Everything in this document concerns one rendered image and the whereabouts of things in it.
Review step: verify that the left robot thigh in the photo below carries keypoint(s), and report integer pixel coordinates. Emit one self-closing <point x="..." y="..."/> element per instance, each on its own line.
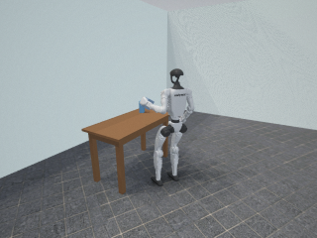
<point x="163" y="132"/>

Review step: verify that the robot right forearm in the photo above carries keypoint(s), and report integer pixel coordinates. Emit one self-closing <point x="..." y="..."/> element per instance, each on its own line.
<point x="186" y="114"/>

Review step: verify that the right robot thigh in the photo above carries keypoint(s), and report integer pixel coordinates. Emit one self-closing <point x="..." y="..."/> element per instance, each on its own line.
<point x="175" y="139"/>

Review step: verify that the robot left forearm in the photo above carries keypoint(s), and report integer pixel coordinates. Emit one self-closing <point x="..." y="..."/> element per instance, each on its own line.
<point x="157" y="109"/>

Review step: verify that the right robot upper arm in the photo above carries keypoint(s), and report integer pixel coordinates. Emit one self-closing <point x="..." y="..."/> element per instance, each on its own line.
<point x="189" y="99"/>

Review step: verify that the left robot upper arm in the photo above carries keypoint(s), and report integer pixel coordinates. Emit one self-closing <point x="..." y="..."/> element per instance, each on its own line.
<point x="164" y="99"/>

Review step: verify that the robot left hand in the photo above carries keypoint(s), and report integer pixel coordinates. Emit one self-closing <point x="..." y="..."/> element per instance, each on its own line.
<point x="143" y="101"/>

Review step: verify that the robot thigh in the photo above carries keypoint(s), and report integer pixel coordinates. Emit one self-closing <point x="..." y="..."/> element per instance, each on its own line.
<point x="163" y="132"/>
<point x="175" y="139"/>

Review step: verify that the robot right hand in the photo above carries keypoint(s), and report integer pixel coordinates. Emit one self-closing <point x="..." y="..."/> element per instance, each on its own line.
<point x="181" y="119"/>

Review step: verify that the table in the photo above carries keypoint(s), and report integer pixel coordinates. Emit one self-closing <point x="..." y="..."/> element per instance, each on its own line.
<point x="120" y="130"/>

